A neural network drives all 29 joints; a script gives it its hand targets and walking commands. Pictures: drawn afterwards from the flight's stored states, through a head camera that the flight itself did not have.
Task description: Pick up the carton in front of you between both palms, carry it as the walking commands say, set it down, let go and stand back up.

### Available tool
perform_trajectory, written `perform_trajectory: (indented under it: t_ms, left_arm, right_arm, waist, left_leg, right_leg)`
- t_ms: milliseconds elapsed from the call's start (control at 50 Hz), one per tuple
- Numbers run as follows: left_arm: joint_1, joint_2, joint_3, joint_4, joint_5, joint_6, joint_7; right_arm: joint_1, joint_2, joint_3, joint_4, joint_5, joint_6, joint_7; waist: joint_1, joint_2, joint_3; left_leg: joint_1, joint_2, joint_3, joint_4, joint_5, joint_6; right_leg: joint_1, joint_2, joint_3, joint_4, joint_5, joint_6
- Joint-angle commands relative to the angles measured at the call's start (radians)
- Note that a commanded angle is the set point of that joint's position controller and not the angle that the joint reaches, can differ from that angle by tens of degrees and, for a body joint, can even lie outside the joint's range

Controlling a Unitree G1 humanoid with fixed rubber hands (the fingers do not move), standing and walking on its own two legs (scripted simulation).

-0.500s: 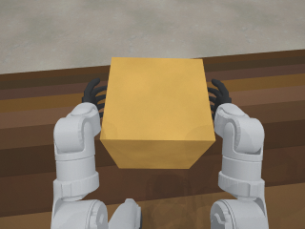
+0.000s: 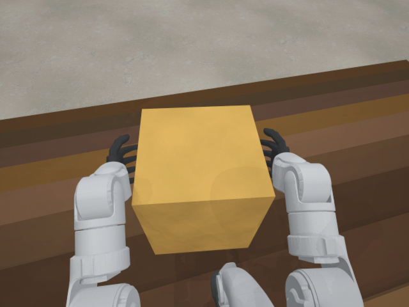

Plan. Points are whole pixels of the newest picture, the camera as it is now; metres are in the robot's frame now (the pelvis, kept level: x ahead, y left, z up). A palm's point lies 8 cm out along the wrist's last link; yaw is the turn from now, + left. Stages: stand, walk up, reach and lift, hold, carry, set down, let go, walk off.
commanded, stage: carry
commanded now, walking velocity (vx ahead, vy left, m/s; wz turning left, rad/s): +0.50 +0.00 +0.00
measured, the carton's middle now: (199, 184) +0.35 -0.03 -0.01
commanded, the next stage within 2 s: none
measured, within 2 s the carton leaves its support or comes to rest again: neither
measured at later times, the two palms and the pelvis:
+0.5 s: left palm (111, 85) +0.71 +0.18 -0.04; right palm (212, 82) +0.72 -0.12 -0.05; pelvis +0.37 +0.01 -0.16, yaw -1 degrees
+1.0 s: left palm (135, 57) +1.07 +0.14 -0.19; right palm (204, 52) +1.09 -0.16 -0.19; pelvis +0.73 -0.02 -0.31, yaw +0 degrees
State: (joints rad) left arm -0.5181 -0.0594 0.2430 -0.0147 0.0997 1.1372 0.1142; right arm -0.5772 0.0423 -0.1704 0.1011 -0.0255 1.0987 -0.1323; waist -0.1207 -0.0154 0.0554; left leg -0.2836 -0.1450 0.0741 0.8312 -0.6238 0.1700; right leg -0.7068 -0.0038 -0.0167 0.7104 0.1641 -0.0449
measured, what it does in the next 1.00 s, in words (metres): goes down: right foot 0.11 m lower, then left foot 0.11 m lower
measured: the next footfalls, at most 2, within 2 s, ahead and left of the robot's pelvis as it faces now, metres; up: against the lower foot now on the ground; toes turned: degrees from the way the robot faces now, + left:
right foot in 0.10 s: +0.23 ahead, -0.05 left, -0.11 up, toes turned +0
left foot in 0.50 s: +0.51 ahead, +0.07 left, -0.22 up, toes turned +1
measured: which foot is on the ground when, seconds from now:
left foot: down 0.00-0.10, up 0.12-0.48, down 0.50-0.94, up 0.96-1.00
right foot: up 0.00-0.08, down 0.10-0.52, up 0.54-0.90, down 0.92-1.00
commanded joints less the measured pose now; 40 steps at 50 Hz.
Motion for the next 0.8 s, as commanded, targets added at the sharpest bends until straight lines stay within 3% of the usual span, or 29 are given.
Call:
perform_trajectory:
  t_ms: [0, 20, 40, 60, 80, 100, 120, 140, 160, 180, 200, 240, 260, 320, 380, 420, 440, 460, 480, 500, 520, 540, 560, 580, 640, 700, 720, 740, 780]
  left_arm:
    - [-0.628, -1.022, -0.74, -0.087, -0.341, -0.065, -0.172]
    - [-0.627, -0.997, -0.745, -0.105, -0.338, -0.069, -0.174]
    - [-0.632, -0.974, -0.757, -0.126, -0.338, -0.069, -0.176]
    - [-0.597, -0.941, -0.758, -0.127, -0.34, -0.064, -0.182]
    - [-0.558, -0.903, -0.749, -0.108, -0.338, -0.058, -0.189]
    - [-0.536, -0.867, -0.74, -0.055, -0.346, -0.047, -0.193]
    - [-0.545, -0.863, -0.749, -0.03, -0.375, -0.037, -0.202]
    - [-0.57, -0.908, -0.772, -0.027, -0.426, -0.028, -0.212]
    - [-0.632, -0.95, -0.789, -0.037, -0.468, -0.025, -0.223]
    - [-0.69, -0.982, -0.814, -0.047, -0.508, -0.024, -0.232]
    - [-0.731, -1.025, -0.829, -0.041, -0.539, -0.028, -0.241]
    - [-0.814, -1.078, -0.843, -0.046, -0.579, -0.046, -0.255]
    - [-0.824, -1.096, -0.848, -0.039, -0.589, -0.054, -0.259]
    - [-0.806, -1.127, -0.835, -0.025, -0.606, -0.073, -0.263]
    - [-0.746, -1.109, -0.81, -0.023, -0.598, -0.083, -0.262]
    - [-0.704, -1.074, -0.79, -0.008, -0.579, -0.081, -0.259]
    - [-0.676, -1.052, -0.775, 0.011, -0.568, -0.076, -0.257]
    - [-0.651, -1.036, -0.765, 0.031, -0.553, -0.07, -0.254]
    - [-0.643, -1.008, -0.755, 0.043, -0.539, -0.06, -0.252]
    - [-0.654, -0.997, -0.736, 0.053, -0.514, -0.046, -0.25]
    - [-0.619, -0.968, -0.699, 0.082, -0.494, -0.027, -0.24]
    - [-0.636, -0.941, -0.688, 0.068, -0.467, -0.018, -0.228]
    - [-0.669, -0.948, -0.675, 0.057, -0.452, -0.014, -0.22]
    - [-0.671, -0.953, -0.65, 0.047, -0.428, -0.018, -0.214]
    - [-0.664, -0.956, -0.625, 0.037, -0.367, -0.033, -0.205]
    - [-0.656, -0.974, -0.643, 0.008, -0.35, -0.055, -0.195]
    - [-0.66, -0.974, -0.653, -0.012, -0.342, -0.062, -0.191]
    - [-0.646, -0.972, -0.663, -0.015, -0.337, -0.065, -0.186]
    - [-0.639, -0.957, -0.681, -0.047, -0.332, -0.072, -0.178]
  right_arm:
    - [-0.625, 1.13, 0.726, -0.196, 0.475, -0.035, 0.278]
    - [-0.626, 1.116, 0.748, -0.21, 0.48, -0.042, 0.278]
    - [-0.616, 1.095, 0.756, -0.207, 0.471, -0.046, 0.278]
    - [-0.626, 1.07, 0.757, -0.209, 0.461, -0.047, 0.277]
    - [-0.641, 1.027, 0.744, -0.205, 0.445, -0.037, 0.273]
    - [-0.615, 0.992, 0.713, -0.179, 0.416, -0.015, 0.264]
    - [-0.563, 0.936, 0.665, -0.149, 0.376, 0.002, 0.251]
    - [-0.536, 0.895, 0.639, -0.144, 0.342, 0.013, 0.239]
    - [-0.544, 0.892, 0.613, -0.14, 0.315, 0.019, 0.23]
    - [-0.539, 0.903, 0.592, -0.12, 0.294, 0.018, 0.225]
    - [-0.527, 0.906, 0.569, -0.101, 0.27, 0.01, 0.222]
    - [-0.553, 0.928, 0.556, -0.103, 0.253, -0.008, 0.22]
    - [-0.565, 0.946, 0.565, -0.108, 0.252, -0.016, 0.218]
    - [-0.577, 0.967, 0.586, -0.122, 0.246, -0.034, 0.208]
    - [-0.591, 0.952, 0.606, -0.168, 0.246, -0.036, 0.193]
    - [-0.599, 0.917, 0.623, -0.19, 0.251, -0.025, 0.181]
    - [-0.582, 0.899, 0.623, -0.187, 0.248, -0.016, 0.178]
    - [-0.556, 0.877, 0.62, -0.178, 0.248, -0.009, 0.178]
    - [-0.525, 0.859, 0.61, -0.156, 0.249, -0.001, 0.18]
    - [-0.535, 0.84, 0.615, -0.128, 0.256, 0.007, 0.186]
    - [-0.512, 0.854, 0.617, -0.093, 0.283, 0.018, 0.193]
    - [-0.554, 0.9, 0.637, -0.111, 0.321, 0.023, 0.203]
    - [-0.625, 0.933, 0.659, -0.128, 0.362, 0.023, 0.212]
    - [-0.692, 0.989, 0.694, -0.155, 0.409, 0.019, 0.222]
    - [-0.798, 1.099, 0.741, -0.182, 0.492, -0.003, 0.245]
    - [-0.774, 1.138, 0.748, -0.168, 0.515, -0.024, 0.258]
    - [-0.759, 1.147, 0.746, -0.169, 0.517, -0.031, 0.262]
    - [-0.742, 1.143, 0.744, -0.161, 0.514, -0.037, 0.265]
    - [-0.701, 1.13, 0.744, -0.158, 0.517, -0.046, 0.267]
  waist:
    - [-0.019, 0.104, -0.454]
    - [0.026, 0.137, -0.489]
    - [0.121, 0.144, -0.543]
    - [0.258, 0.074, -0.549]
    - [0.329, -0.145, -0.45]
    - [0.247, -0.179, -0.487]
    - [0.205, -0.132, -0.563]
    - [0.206, -0.07, -0.571]
    - [0.199, 0.018, -0.527]
    - [0.181, 0.016, -0.528]
    - [0.17, 0.086, -0.499]
    - [0.18, 0.027, -0.451]
    - [0.19, -0.011, -0.483]
    - [0.237, 0.014, -0.474]
    - [0.271, -0.035, -0.427]
    - [0.26, -0.093, -0.424]
    - [0.201, -0.129, -0.464]
    - [0.112, -0.087, -0.489]
    - [0.02, 0.038, -0.501]
    - [0.062, 0.219, -0.513]
    - [0.047, 0.193, -0.614]
    - [0.023, 0.104, -0.591]
    - [0.022, 0.065, -0.577]
    - [0.038, -0.015, -0.534]
    - [0.054, 0.001, -0.432]
    - [0.042, 0.101, -0.497]
    - [0.007, 0.051, -0.476]
    - [-0.022, 0.062, -0.484]
    - [-0.031, 0.057, -0.437]
  left_leg:
    - [0.225, 0.125, -0.133, 0.026, 0.83, -0.048]
    - [0.166, 0.148, -0.118, 0.125, 0.825, -0.063]
    - [0.085, 0.173, -0.083, 0.268, 0.99, -0.083]
    - [-0.066, 0.191, -0.038, 0.517, 1.062, -0.119]
    - [-0.255, 0.075, 0.019, 0.843, 0.423, -0.158]
    - [-0.51, 0.017, -0.065, 0.88, -0.009, -0.166]
    - [-0.618, 0.06, -0.16, 0.854, 0.024, -0.174]
    - [-0.648, 0.098, -0.169, 0.797, 0.025, -0.156]
    - [-0.658, 0.135, -0.195, 0.653, 0.123, -0.13]
    - [-0.662, 0.148, -0.182, 0.606, 0.117, -0.124]
    - [-0.585, 0.154, -0.174, 0.465, 0.18, -0.14]
    - [-0.455, 0.151, -0.133, 0.313, 0.247, -0.167]
    - [-0.459, 0.161, -0.117, 0.361, 0.402, -0.149]
    - [-0.436, 0.13, -0.059, -0.034, 0.807, -0.135]
    - [-0.2, 0.064, 0.025, -0.262, 0.892, -0.144]
    - [-0.062, 0.043, 0.071, -0.317, 1.005, -0.126]
    - [0.041, 0.073, 0.05, -0.282, 1.038, -0.098]
    - [0.171, 0.097, 0.029, -0.34, 0.97, -0.072]
    - [0.322, 0.138, -0.014, -0.392, 0.917, -0.038]
    - [0.578, 0.366, -0.253, -0.168, 1.394, 0.053]
    - [0.767, 0.489, -0.513, -0.143, 1.181, 0.159]
    - [0.688, 0.467, -0.538, -0.168, 0.976, 0.158]
    - [0.621, 0.462, -0.605, -0.193, 0.792, 0.188]
    - [0.528, 0.447, -0.602, -0.184, 0.712, 0.176]
    - [0.196, 0.397, -0.537, -0.277, 0.753, 0.155]
    - [0.252, 0.351, -0.421, -0.181, 0.95, 0.09]
    - [0.318, 0.248, -0.335, -0.088, 0.816, 0.052]
    - [0.327, 0.215, -0.304, -0.065, 0.832, 0.041]
    - [0.17, 0.16, -0.21, -0.066, 0.656, 0.036]
  right_leg:
    - [0.263, 0.11, -0.151, -0.259, 0.247, -0.003]
    - [0.401, 0.085, -0.118, -0.222, 0.348, -0.03]
    - [0.582, 0.094, -0.14, -0.148, 0.311, -0.045]
    - [0.777, 0.034, -0.075, -0.204, 0.237, -0.087]
    - [0.845, -0.052, 0.02, -0.298, 0.234, -0.137]
    - [1.078, -0.217, 0.269, -0.06, 0.61, -0.227]
    - [1.127, -0.32, 0.486, -0.089, 0.379, -0.322]
    - [1.052, -0.327, 0.551, -0.119, 0.057, -0.353]
    - [0.959, -0.28, 0.549, -0.097, 0.02, -0.31]
    - [0.908, -0.276, 0.559, -0.057, 0.076, -0.304]
    - [0.766, -0.265, 0.538, -0.112, 0.051, -0.287]
    - [0.587, -0.241, 0.498, -0.166, 0.129, -0.273]
    - [0.615, -0.223, 0.439, -0.103, 0.206, -0.248]
    - [0.619, -0.029, 0.245, 0.037, -0.049, -0.163]
    - [0.496, 0.01, 0.174, 0.067, -0.11, -0.149]
    - [0.441, 0.021, 0.116, 0.174, -0.19, -0.138]
    - [0.438, -0.011, 0.097, 0.29, -0.102, -0.11]
    - [0.396, -0.026, 0.067, 0.47, 0.06, -0.074]
    - [0.278, 0.013, 0.022, 0.73, -0.009, -0.037]
    - [-0.042, 0.089, -0.009, 0.98, -0.797, 0.013]
    - [-0.274, 0.089, 0.07, 1.077, -0.843, 0.035]
    - [-0.302, 0.03, 0.084, 0.979, -0.804, 0.011]
    - [-0.332, 0.009, 0.099, 0.913, -0.797, 0.009]
    - [-0.344, -0.018, 0.141, 0.789, -0.687, 0.01]
    - [-0.126, -0.03, 0.082, 0.453, -0.604, 0.036]
    - [-0.109, -0.026, 0.027, 0.457, -0.345, 0.004]
    - [-0.179, -0.026, 0.034, 0.266, -0.15, -0.006]
    - [-0.143, 0.002, -0.009, 0.18, -0.065, -0.012]
    - [0.1, 0.046, -0.072, -0.103, 0.093, 0.001]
